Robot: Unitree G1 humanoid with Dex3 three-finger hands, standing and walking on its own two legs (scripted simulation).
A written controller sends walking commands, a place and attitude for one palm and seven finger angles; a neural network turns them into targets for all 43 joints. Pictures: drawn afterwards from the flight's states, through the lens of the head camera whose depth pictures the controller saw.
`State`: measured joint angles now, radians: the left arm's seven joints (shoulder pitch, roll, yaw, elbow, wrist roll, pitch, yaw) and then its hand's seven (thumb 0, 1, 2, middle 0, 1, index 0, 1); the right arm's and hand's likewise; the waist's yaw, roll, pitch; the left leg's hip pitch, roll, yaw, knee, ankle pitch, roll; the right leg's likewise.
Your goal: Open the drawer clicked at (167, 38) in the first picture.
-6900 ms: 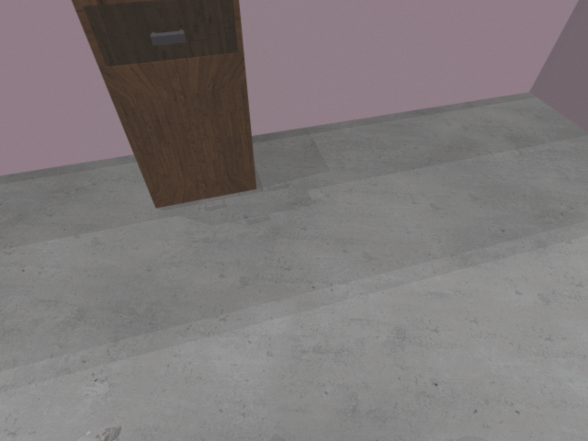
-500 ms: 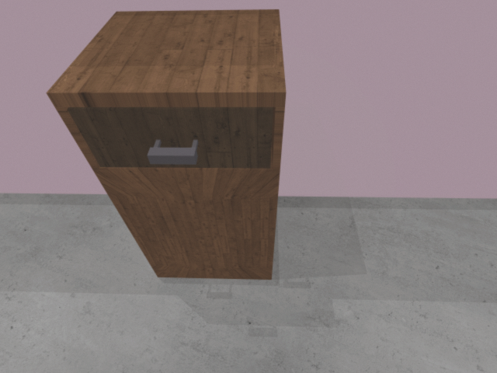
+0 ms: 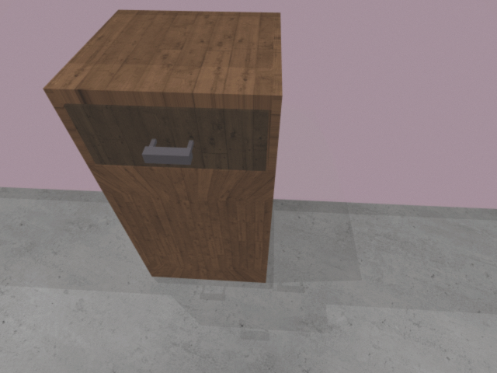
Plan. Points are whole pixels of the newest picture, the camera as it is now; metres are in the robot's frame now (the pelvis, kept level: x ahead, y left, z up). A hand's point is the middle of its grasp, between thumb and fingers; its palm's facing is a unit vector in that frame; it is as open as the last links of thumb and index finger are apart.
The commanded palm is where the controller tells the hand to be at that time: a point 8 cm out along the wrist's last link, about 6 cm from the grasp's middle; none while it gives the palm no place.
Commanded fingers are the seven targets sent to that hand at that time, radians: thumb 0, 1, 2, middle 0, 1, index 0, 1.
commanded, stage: come to a stop and stand still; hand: left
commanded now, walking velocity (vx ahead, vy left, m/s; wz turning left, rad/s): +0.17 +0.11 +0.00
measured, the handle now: (170, 149) +0.56 +0.23 +0.01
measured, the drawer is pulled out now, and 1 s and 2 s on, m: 0.00 0.00 0.00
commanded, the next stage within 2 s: look again from close up in 1.30 s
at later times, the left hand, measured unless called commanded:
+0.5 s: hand out of the picture +0.08 +0.20 -0.16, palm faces +0.02 -0.96 -0.27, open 7.4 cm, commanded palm none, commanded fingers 0.00 0.90 0.90 -0.20 -0.30 -0.20 -0.30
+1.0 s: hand out of the picture -0.03 +0.16 -0.17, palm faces +0.04 -0.98 -0.18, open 7.3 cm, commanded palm none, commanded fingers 0.00 0.90 0.90 -0.20 -0.30 -0.20 -0.30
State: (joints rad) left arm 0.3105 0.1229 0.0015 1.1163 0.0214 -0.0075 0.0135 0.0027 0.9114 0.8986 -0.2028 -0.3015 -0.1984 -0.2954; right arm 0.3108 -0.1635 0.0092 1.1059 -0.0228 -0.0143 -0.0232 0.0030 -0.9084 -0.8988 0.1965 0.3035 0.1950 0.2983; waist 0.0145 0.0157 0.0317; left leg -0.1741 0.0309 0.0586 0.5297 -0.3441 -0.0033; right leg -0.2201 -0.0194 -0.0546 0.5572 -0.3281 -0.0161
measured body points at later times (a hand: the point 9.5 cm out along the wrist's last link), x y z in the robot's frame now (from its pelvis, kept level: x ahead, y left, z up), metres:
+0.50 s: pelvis +0.03 +0.01 +0.01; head +0.07 -0.01 +0.46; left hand +0.08 +0.25 -0.14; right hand +0.04 -0.21 -0.16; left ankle -0.03 +0.12 -0.72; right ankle -0.01 -0.10 -0.72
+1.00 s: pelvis -0.03 -0.01 +0.01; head -0.02 +0.00 +0.46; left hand -0.03 +0.22 -0.15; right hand -0.02 -0.22 -0.15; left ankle -0.03 +0.12 -0.73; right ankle -0.02 -0.10 -0.73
